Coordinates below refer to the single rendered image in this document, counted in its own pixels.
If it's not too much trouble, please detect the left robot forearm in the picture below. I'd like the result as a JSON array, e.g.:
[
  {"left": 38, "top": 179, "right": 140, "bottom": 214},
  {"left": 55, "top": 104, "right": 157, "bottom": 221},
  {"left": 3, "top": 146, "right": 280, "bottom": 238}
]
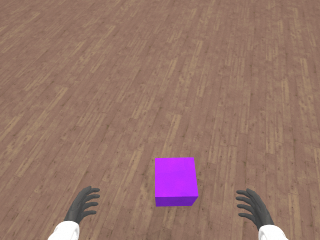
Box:
[{"left": 48, "top": 221, "right": 80, "bottom": 240}]

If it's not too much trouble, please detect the robot right hand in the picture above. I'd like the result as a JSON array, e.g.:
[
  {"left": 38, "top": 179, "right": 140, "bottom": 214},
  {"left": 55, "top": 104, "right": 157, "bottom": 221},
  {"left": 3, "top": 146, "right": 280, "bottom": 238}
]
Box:
[{"left": 235, "top": 188, "right": 275, "bottom": 232}]

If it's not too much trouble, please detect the robot left hand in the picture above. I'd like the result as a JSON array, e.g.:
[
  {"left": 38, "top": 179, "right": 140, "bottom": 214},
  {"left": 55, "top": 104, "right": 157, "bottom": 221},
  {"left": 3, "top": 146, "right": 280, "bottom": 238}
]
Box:
[{"left": 63, "top": 186, "right": 100, "bottom": 225}]

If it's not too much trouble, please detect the right robot forearm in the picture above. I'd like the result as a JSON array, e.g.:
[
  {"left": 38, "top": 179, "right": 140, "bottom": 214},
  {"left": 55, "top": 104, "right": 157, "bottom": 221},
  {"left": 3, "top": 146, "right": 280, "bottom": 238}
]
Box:
[{"left": 258, "top": 225, "right": 288, "bottom": 240}]

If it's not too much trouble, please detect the carton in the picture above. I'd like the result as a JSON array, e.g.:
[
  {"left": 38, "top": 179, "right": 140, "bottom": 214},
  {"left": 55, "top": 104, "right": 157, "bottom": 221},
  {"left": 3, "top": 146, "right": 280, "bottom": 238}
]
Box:
[{"left": 155, "top": 157, "right": 199, "bottom": 207}]

